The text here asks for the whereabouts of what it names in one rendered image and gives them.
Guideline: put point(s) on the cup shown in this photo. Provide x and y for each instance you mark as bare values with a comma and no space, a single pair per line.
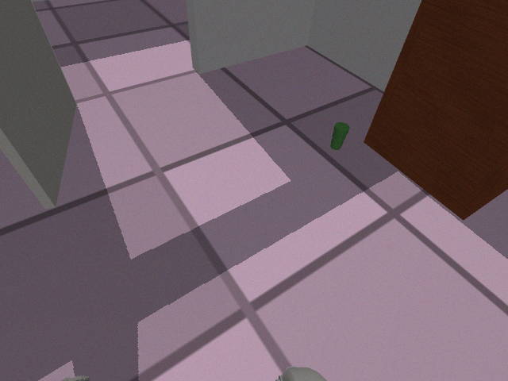
339,134

